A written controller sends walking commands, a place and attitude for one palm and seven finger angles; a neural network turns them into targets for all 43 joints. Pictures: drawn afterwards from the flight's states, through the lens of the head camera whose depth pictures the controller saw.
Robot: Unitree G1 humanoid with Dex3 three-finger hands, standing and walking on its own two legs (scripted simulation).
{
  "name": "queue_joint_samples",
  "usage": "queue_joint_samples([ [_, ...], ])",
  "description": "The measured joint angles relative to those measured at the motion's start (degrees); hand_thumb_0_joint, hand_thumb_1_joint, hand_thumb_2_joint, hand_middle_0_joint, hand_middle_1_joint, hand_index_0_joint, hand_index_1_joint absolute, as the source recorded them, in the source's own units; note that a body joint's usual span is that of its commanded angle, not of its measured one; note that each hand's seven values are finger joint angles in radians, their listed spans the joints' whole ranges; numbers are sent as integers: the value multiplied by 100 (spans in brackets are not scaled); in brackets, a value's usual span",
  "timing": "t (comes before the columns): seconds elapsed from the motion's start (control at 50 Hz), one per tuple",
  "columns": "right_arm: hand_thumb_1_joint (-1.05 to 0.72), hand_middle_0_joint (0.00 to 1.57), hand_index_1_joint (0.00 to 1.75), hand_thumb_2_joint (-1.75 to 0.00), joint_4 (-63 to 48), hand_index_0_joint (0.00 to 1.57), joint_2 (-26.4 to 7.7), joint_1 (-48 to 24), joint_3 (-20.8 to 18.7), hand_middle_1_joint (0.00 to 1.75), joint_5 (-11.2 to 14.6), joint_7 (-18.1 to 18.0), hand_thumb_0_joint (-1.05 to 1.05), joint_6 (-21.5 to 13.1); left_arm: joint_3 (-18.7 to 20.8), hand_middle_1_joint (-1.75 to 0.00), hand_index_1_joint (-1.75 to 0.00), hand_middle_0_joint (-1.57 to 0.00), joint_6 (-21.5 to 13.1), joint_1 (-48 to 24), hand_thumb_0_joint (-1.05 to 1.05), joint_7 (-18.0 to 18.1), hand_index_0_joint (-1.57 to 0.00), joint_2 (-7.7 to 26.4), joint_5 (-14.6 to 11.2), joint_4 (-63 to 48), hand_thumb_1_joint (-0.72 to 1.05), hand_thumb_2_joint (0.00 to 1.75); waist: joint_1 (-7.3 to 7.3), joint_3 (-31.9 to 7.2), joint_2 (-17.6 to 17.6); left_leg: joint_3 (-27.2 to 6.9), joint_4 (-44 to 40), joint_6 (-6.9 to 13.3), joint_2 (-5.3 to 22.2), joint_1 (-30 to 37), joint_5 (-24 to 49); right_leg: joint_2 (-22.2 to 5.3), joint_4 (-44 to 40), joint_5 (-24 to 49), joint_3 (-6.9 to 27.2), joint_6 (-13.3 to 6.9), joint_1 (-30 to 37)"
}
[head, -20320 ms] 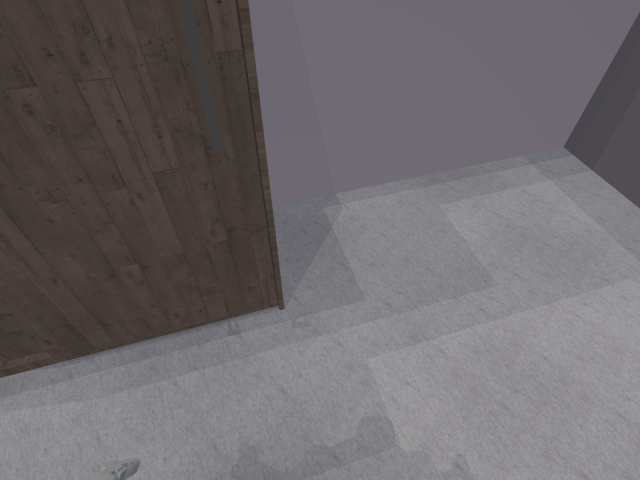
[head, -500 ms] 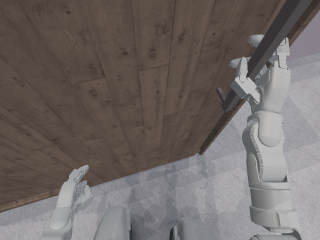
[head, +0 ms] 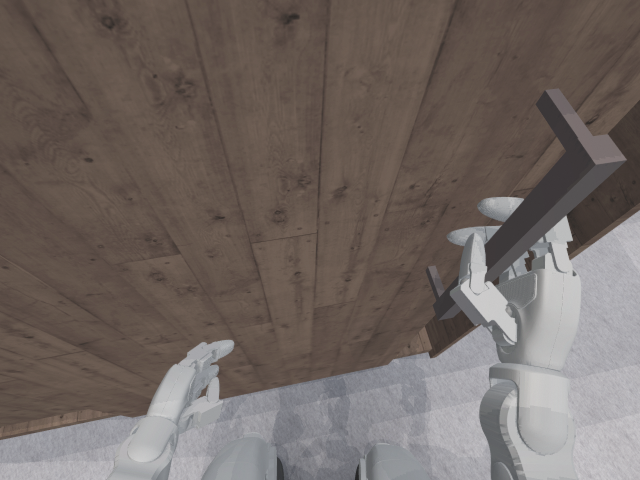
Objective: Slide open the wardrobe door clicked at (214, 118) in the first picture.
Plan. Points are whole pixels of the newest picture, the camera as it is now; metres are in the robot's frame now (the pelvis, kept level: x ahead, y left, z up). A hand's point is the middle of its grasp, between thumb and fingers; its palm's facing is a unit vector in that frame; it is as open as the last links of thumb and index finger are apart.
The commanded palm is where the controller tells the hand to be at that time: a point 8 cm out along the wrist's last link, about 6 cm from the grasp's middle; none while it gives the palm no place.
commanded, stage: step sideways, sliding the door along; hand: right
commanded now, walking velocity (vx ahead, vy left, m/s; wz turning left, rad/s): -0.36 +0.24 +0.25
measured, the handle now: (483, 239) +0.32 -0.16 +0.14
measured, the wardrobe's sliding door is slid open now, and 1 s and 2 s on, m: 0.15 0.30 0.46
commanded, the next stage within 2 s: none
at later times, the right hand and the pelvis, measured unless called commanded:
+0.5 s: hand (375, 301) +0.26 -0.05 +0.14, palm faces +0.23 +0.97 -0.03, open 6.3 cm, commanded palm +0.22 -0.05 +0.14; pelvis -0.07 +0.08 -0.01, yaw +8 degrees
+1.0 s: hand (290, 320) +0.24 +0.02 +0.15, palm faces +0.16 +0.99 -0.03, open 6.1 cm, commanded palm +0.20 +0.04 +0.13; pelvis -0.15 +0.16 +0.00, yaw +10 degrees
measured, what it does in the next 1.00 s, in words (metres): steps to the left: left foot, then right foot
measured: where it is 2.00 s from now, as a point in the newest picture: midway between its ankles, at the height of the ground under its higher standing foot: outside the picture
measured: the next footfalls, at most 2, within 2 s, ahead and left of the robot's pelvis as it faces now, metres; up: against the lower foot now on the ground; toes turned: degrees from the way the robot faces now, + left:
left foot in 0.34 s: +0.04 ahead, +0.18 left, +0.00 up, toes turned +9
right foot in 0.56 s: -0.03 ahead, -0.01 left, +0.00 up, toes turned +2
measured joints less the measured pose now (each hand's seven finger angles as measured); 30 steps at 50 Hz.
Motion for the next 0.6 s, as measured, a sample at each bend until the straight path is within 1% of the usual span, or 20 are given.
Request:
queue_joint_samples([
  [0.04, -77, 39, 137, -84, 57, 23, -147, -8, 141, 140, -29, 84, 3, -100, 126, -30, -37, -19, 30, 24, 1, -16, -34, -45, -25, 46, 90, 90, -72, -60, -11, -128, 1046, -149, -34, -358, -1254, -146, -209, -641, -168, 47, 246],
  [0.06, -77, 39, 137, -84, 106, 22, -236, -73, 182, 140, -74, 131, 3, -91, 184, -30, -37, -19, 47, 20, 1, -12, -33, -93, -26, 73, 90, 90, -95, -67, -6, -191, 1376, -183, -31, -464, -1595, -195, -319, -900, -215, 88, 351],
  [0.1, -79, 40, 137, -85, 192, 22, -421, -180, 216, 140, -197, 220, 3, -59, 233, -30, -36, -19, 6, 21, 1, 14, -31, -184, -20, 93, 90, 90, -117, -92, -27, -214, 1656, -225, 23, -591, -1741, -303, -527, -1069, -257, 197, 487],
  [0.12, -78, 41, 138, -84, 238, 22, -497, -221, 190, 140, -210, 223, 3, -55, 223, -30, -35, -19, -26, 0, 1, 40, -29, -241, -16, 104, 90, 90, -130, -82, -19, -206, 1660, -251, 71, -613, -1682, -354, -605, -1017, -294, 298, 549],
  [0.18, -77, 42, 138, -83, 372, 23, -599, -306, -2, 140, -206, 208, 2, -9, 157, -30, -33, -19, -123, -54, 1, 94, -26, -439, -3, 53, 90, 90, -182, -57, 17, -95, 1333, -312, 163, -558, -1394, -503, -793, -855, -460, 362, 736],
  [0.26, -77, 44, 138, -84, 606, 22, -597, -512, -355, 140, -72, 138, 2, 182, 53, -30, -32, -20, -169, -107, 1, 121, -23, -624, 13, -26, 90, 90, -178, -108, 11, 68, 542, -344, 129, -218, -1024, -700, -853, -733, -518, 544, 809],
  [0.3, -76, 44, 138, -85, 731, 22, -576, -676, -564, 140, 12, 72, 1, 323, -13, -30, -32, -20, -184, -124, 1, 122, -23, -654, -5, -59, 90, 90, -164, -173, 21, 109, -34, -363, 104, 73, -599, -771, -679, -758, -471, 655, 703],
  [0.32, -75, 44, 138, -85, 782, 21, -573, -773, -675, 140, 45, 26, 1, 401, -56, -30, -32, -20, -198, -123, 1, 109, -23, -659, -22, -77, 90, 90, -162, -218, 62, 109, -423, -375, 118, 258, -217, -781, -509, -816, -445, 702, 606],
  [0.34, -75, 45, 138, -85, 822, 20, -570, -876, -793, 140, 70, -24, 1, 473, -108, -30, -32, -20, -213, -128, 1, 96, -24, -658, -48, -95, 90, 90, -157, -277, 134, 114, -763, -243, 136, 413, 24, -771, -276, -909, -421, 700, 463],
  [0.36, -75, 45, 138, -85, 879, 18, -490, -965, -903, 140, 75, -85, 1, 499, -150, -30, -33, -20, -210, -201, 1, 99, -25, -597, -69, -73, 90, 90, -132, -305, 92, 145, -789, -22, 78, 373, -168, -769, 33, -1151, -301, 549, 258],
  [0.38, -75, 45, 138, -86, 926, 17, -395, -1017, -990, 140, 79, -149, 1, 503, -162, -30, -33, -20, -202, -317, 1, 155, -25, -514, -76, 10, 90, 90, -98, -318, 36, 145, -744, 125, 21, 253, -261, -622, 413, -1639, -58, 362, 30],
  [0.42, -76, 45, 139, -86, 984, 15, -292, -1021, -1080, 140, 121, -238, 1, 471, -71, -30, -33, -20, -169, -505, 1, 244, -25, -364, -93, 190, 90, 90, -74, -346, 37, 16, -930, 231, -15, 70, -73, -63, 1216, -2462, 278, 207, -374],
  [0.46, -77, 44, 139, -85, 996, 14, -256, -1048, -1076, 140, 135, -284, 2, 462, 91, -30, -32, -20, -124, -548, 1, 284, -24, -249, -122, 270, 90, 90, -5, -336, 154, -95, -1311, 236, 21, 42, 274, 442, 1651, -2771, 277, 170, -603],
  [0.48, -77, 43, 139, -85, 1026, 14, -256, -1085, -1062, 140, 112, -291, 2, 422, 156, -30, -32, -20, -93, -533, 1, 298, -24, -201, -135, 297, 90, 90, 53, -326, 231, -115, -1480, 239, 39, 52, 403, 604, 1567, -2759, 193, 175, -608],
  [0.5, -78, 42, 139, -85, 1063, 15, -280, -1127, -1039, 140, 81, -283, 2, 362, 202, -30, -32, -20, -52, -504, 1, 310, -23, -155, -146, 322, 90, 90, 122, -323, 307, -113, -1612, 242, 49, 58, 512, 702, 1266, -2592, 74, 190, -537],
  [0.52, -78, 41, 139, -85, 1106, 16, -324, -1185, -1017, 140, 54, -260, 2, 314, 239, -30, -32, -20, 8, -453, 1, 320, -23, -107, -154, 330, 90, 90, 199, -342, 365, -87, -1678, 243, 43, 37, 588, 744, 803, -2233, -62, 211, -407],
  [0.54, -78, 40, 138, -84, 1157, 15, -378, -1258, -988, 140, 61, -219, 2, 273, 272, -30, -32, -20, 79, -384, 1, 330, -22, -53, -157, 319, 90, 90, 277, -381, 385, -39, -1652, 241, 5, -17, 615, 726, 251, -1649, -199, 226, -220],
  [0.56, -78, 40, 137, -84, 1199, 15, -442, -1345, -954, 140, 60, -177, 2, 254, 312, -30, -31, -20, 148, -293, 1, 337, -22, 8, -161, 280, 90, 90, 350, -432, 357, 32, -1497, 237, -70, -119, 578, 644, -236, -838, -288, 146, -21],
  [0.58, -79, 39, 136, -84, 1285, 14, -548, -1495, -924, 140, 82, -116, 1, 234, 388, -30, -31, -20, 201, -236, 1, 350, -22, 0, -165, 277, 90, 90, 391, -372, 439, 2, -1072, 125, -68, -269, 201, 645, -272, -627, -323, -75, 5],
  [0.6, -79, 40, 135, -84, 1418, 13, -631, -1638, -888, 140, 69, -63, 1, 201, 441, -30, -31, -20, 253, -163, 1, 352, -21, -16, -164, 280, 90, 90, 398, -291, 505, -123, -433, 35, -101, -430, -434, 635, -203, -704, -327, -241, 24],
])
